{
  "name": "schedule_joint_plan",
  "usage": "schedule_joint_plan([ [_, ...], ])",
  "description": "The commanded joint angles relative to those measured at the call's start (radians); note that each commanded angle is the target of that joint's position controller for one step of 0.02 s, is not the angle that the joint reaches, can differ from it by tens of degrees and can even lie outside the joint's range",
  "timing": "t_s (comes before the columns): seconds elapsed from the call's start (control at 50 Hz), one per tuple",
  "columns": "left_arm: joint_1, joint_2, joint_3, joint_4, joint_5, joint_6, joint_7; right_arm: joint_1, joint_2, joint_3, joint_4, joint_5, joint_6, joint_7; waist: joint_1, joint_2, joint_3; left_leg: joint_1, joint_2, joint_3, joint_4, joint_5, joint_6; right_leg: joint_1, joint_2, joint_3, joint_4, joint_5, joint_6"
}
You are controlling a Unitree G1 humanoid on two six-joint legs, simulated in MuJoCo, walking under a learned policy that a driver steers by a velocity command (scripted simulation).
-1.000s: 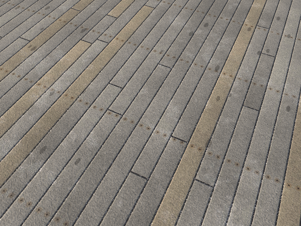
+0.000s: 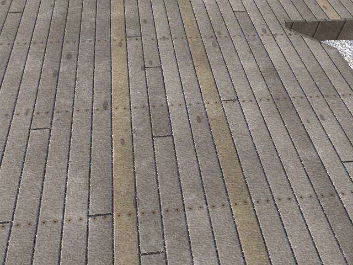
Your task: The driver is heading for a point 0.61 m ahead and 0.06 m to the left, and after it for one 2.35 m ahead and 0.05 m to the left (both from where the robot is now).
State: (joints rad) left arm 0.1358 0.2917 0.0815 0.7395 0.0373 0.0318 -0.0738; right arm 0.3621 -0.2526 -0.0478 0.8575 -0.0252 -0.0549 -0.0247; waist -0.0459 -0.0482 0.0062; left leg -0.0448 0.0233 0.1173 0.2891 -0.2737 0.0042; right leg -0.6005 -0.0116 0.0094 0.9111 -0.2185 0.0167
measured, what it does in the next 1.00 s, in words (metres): walks ahead: right foot, then left foot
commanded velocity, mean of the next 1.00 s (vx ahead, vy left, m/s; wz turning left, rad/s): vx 0.04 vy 0.00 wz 0.02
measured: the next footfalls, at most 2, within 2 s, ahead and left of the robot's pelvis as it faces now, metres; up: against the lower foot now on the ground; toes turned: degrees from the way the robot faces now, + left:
right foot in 0.14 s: +0.15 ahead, -0.12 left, +0.00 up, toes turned -7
left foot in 0.54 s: +0.17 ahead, +0.08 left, +0.00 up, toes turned -8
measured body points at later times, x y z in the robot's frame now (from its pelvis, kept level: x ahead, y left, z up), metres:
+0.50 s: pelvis +0.09 -0.03 -0.01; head +0.11 -0.03 +0.44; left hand +0.25 +0.20 -0.13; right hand +0.14 -0.29 -0.14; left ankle +0.14 +0.09 -0.73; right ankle +0.11 -0.11 -0.75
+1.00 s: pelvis +0.09 -0.05 +0.00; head +0.13 -0.07 +0.44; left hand +0.18 +0.24 -0.11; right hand +0.23 -0.32 -0.13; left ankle +0.09 +0.07 -0.69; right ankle +0.09 -0.14 -0.75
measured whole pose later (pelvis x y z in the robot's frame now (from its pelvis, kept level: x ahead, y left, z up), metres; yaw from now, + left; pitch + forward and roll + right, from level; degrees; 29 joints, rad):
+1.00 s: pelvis +0.09 -0.05 +0.00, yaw +7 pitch +1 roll +1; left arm 0.21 0.26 0.03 0.75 0.03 0.02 0.04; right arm 0.20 -0.31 -0.10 0.78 -0.02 0.06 0.01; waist -0.01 0.04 0.05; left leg -0.46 -0.10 -0.10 0.93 -0.44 0.00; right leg -0.21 0.03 -0.02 0.45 -0.26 -0.05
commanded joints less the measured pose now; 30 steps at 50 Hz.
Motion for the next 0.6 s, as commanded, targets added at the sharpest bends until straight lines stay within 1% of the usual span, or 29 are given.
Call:
schedule_joint_plan([
  [0.02, -0.134, 0.007, -0.016, -0.114, -0.006, -0.008, -0.011, 0.01, -0.163, -0.037, -0.046, 0.006, 0.001, 0.003, -0.021, 0.215, 0.044, 0.002, 0.194, -0.017, 0.033, 0.63, 0.116, 0.035, 0.017, -0.093, -0.172, -0.008, -0.01],
  [0.06, -0.128, 0.026, -0.012, -0.121, -0.003, -0.006, 0.0, 0.02, -0.184, -0.044, -0.041, 0.011, 0.01, 0.002, -0.024, 0.239, 0.023, 0.008, 0.201, 0.002, 0.11, 0.726, 0.101, 0.119, 0.05, -0.135, -0.255, -0.024, -0.037],
  [0.08, -0.096, 0.039, -0.007, -0.116, 0.001, -0.008, 0.008, 0.017, -0.191, -0.046, -0.042, 0.016, 0.013, 0.0, -0.011, 0.24, 0.001, 0.016, 0.205, 0.007, 0.177, 0.794, 0.095, 0.167, 0.069, -0.142, -0.296, -0.038, -0.055],
  [0.1, -0.02, 0.057, 0.001, -0.096, 0.008, -0.016, 0.017, 0.006, -0.196, -0.048, -0.045, 0.021, 0.016, -0.002, 0.024, 0.22, -0.042, 0.006, 0.202, 0.019, 0.299, 0.831, 0.086, 0.257, 0.095, -0.139, -0.354, -0.026, -0.079],
  [0.12, 0.097, 0.074, 0.011, -0.06, 0.019, -0.032, 0.031, -0.003, -0.194, -0.047, -0.049, 0.028, 0.017, -0.002, 0.087, 0.15, -0.112, -0.054, 0.176, 0.057, 0.482, 0.741, 0.051, 0.419, 0.111, -0.124, -0.474, 0.108, -0.103],
  [0.14, 0.203, 0.159, 0.033, -0.046, 0.028, -0.046, 0.046, 0.023, -0.159, -0.036, -0.077, 0.022, 0.016, 0.001, 0.128, 0.018, -0.216, -0.286, 0.147, 0.06, 0.747, 0.319, 0.002, 0.673, -0.089, 0.12, -0.486, 0.3, -0.157],
  [0.16, 0.207, 0.306, 0.065, -0.076, -0.008, -0.041, 0.052, 0.054, -0.061, -0.011, -0.15, 0.021, 0.025, 0.009, 0.088, -0.208, -0.331, -0.569, -0.037, 0.018, 1.014, -0.419, -0.04, 0.85, -0.411, 0.573, -0.485, 0.721, -0.356],
  [0.18, 0.26, 0.247, 0.064, -0.061, -0.052, -0.027, 0.058, -0.03, -0.129, -0.025, -0.138, -0.005, 0.042, 0.008, 0.152, -0.031, -0.35, -0.566, 0.01, -0.143, 1.064, -0.362, -0.034, 0.797, -0.363, 0.511, -0.487, 0.687, -0.388],
  [0.2, 0.18, 0.188, 0.043, -0.059, -0.048, -0.023, 0.066, -0.066, -0.109, -0.02, -0.144, 0.011, 0.045, 0.01, 0.114, -0.037, -0.213, -0.593, 0.035, -0.145, 1.058, -0.29, -0.028, 0.677, -0.33, 0.402, -0.503, 0.644, -0.377],
  [0.22, 0.107, 0.115, 0.02, -0.064, -0.041, -0.019, 0.072, -0.079, -0.103, -0.016, -0.132, 0.011, 0.041, 0.007, 0.081, 0.0, -0.11, -0.572, 0.062, -0.147, 0.97, -0.221, -0.026, 0.552, -0.259, 0.314, -0.542, 0.596, -0.324],
  [0.24, 0.054, 0.084, 0.008, -0.072, -0.038, -0.018, 0.079, -0.073, -0.11, -0.018, -0.127, 0.001, 0.047, 0.005, 0.047, -0.019, -0.07, -0.53, 0.071, -0.145, 0.901, -0.177, -0.027, 0.474, -0.203, 0.262, -0.563, 0.558, -0.282],
  [0.26, 0.03, 0.066, 0.0, -0.073, -0.032, -0.019, 0.081, -0.029, -0.112, -0.018, -0.108, -0.01, 0.059, 0.007, 0.024, -0.038, -0.075, -0.459, 0.062, -0.129, 0.871, -0.146, -0.031, 0.41, -0.169, 0.216, -0.572, 0.591, -0.27],
  [0.28, 0.03, 0.07, -0.002, -0.069, -0.025, -0.024, 0.078, -0.001, -0.108, -0.019, -0.096, -0.011, 0.07, 0.008, 0.013, -0.031, -0.093, -0.417, 0.043, -0.118, 0.857, -0.132, -0.03, 0.382, -0.16, 0.189, -0.572, 0.626, -0.266],
  [0.3, 0.039, 0.08, -0.001, -0.063, -0.021, -0.031, 0.074, 0.011, -0.098, -0.016, -0.092, -0.006, 0.077, 0.01, 0.009, -0.028, -0.109, -0.394, 0.034, -0.114, 0.826, -0.129, -0.029, 0.371, -0.159, 0.182, -0.575, 0.636, -0.268],
  [0.34, 0.049, 0.09, 0.001, -0.05, -0.017, -0.036, 0.071, -0.01, -0.083, -0.012, -0.097, 0.001, 0.086, 0.009, 0.016, -0.034, -0.103, -0.383, 0.028, -0.116, 0.736, -0.116, -0.026, 0.355, -0.158, 0.187, -0.598, 0.526, -0.267],
  [0.38, 0.039, 0.058, -0.014, -0.039, -0.012, -0.036, 0.074, -0.034, -0.061, -0.001, -0.091, 0.001, 0.093, 0.011, 0.027, -0.056, -0.095, -0.34, 0.033, -0.117, 0.619, -0.078, -0.017, 0.338, -0.153, 0.174, -0.629, 0.359, -0.249],
  [0.42, 0.044, 0.03, -0.03, -0.018, -0.004, -0.036, 0.076, -0.063, -0.046, 0.006, -0.082, 0.005, 0.097, 0.014, 0.047, -0.072, -0.079, -0.256, 0.026, -0.111, 0.502, -0.051, -0.01, 0.303, -0.148, 0.159, -0.653, 0.206, -0.231],
  [0.44, 0.053, 0.035, -0.033, -0.006, 0.0, -0.035, 0.076, -0.076, -0.049, 0.007, -0.081, 0.008, 0.098, 0.014, 0.055, -0.073, -0.068, -0.228, 0.015, -0.108, 0.462, -0.049, -0.005, 0.295, -0.155, 0.165, -0.654, 0.15, -0.227],
  [0.46, 0.053, 0.053, -0.03, 0.001, 0.0, -0.033, 0.078, -0.091, -0.059, 0.004, -0.085, 0.01, 0.098, 0.014, 0.058, -0.067, -0.053, -0.214, 0.003, -0.104, 0.428, -0.056, 0.0, 0.294, -0.166, 0.176, -0.645, 0.113, -0.226],
  [0.48, 0.046, 0.076, -0.025, 0.003, -0.004, -0.029, 0.083, -0.099, -0.068, 0.001, -0.091, 0.01, 0.096, 0.014, 0.052, -0.055, -0.038, -0.206, -0.011, -0.096, 0.385, -0.06, 0.009, 0.298, -0.174, 0.185, -0.623, 0.095, -0.223],
  [0.5, 0.034, 0.094, -0.021, 0.004, -0.012, -0.024, 0.089, -0.093, -0.067, 0.001, -0.091, 0.008, 0.091, 0.014, 0.037, -0.037, -0.028, -0.18, -0.023, -0.086, 0.315, -0.037, 0.019, 0.296, -0.176, 0.185, -0.592, 0.086, -0.212],
  [0.52, 0.038, 0.099, -0.02, 0.009, -0.019, -0.02, 0.097, -0.09, -0.066, 0.003, -0.094, 0.005, 0.083, 0.014, 0.027, -0.012, -0.015, -0.148, -0.023, -0.097, 0.221, 0.018, 0.032, 0.287, -0.172, 0.183, -0.561, 0.09, -0.188],
  [0.54, 0.058, 0.095, -0.02, 0.014, -0.019, -0.02, 0.104, -0.092, -0.082, 0.002, -0.101, -0.001, 0.071, 0.013, 0.028, 0.026, -0.005, -0.133, 0.012, -0.165, 0.137, 0.079, 0.045, 0.285, -0.155, 0.173, -0.517, 0.095, -0.15],
  [0.56, 0.071, 0.066, -0.025, -0.004, -0.02, -0.02, 0.108, -0.078, -0.136, -0.005, -0.112, -0.014, 0.057, 0.009, 0.052, 0.135, -0.021, -0.127, 0.143, -0.348, 0.058, 0.196, 0.074, 0.273, -0.084, 0.107, -0.385, 0.053, -0.106],
  [0.58, 0.082, 0.028, -0.029, -0.01, -0.029, -0.015, 0.108, -0.115, -0.207, -0.031, -0.106, 0.014, 0.057, 0.014, 0.089, 0.269, 0.017, -0.191, 0.246, -0.502, 0.034, 0.341, 0.168, 0.239, 0.068, -0.021, -0.321, -0.113, -0.057],
  [0.6, 0.058, 0.044, -0.027, -0.004, -0.018, -0.008, 0.112, -0.092, -0.188, -0.033, -0.108, 0.014, 0.057, 0.02, 0.045, 0.268, 0.02, -0.2, 0.29, -0.567, 0.003, 0.373, 0.227, 0.227, 0.083, -0.022, -0.228, -0.208, -0.046],
])
Velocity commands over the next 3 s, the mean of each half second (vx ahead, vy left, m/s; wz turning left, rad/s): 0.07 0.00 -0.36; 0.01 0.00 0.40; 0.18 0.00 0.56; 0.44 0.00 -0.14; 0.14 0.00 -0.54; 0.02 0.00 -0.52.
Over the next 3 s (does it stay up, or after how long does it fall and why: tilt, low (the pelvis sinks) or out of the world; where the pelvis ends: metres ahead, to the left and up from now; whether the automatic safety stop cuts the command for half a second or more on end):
stays up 0.53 0.14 0.00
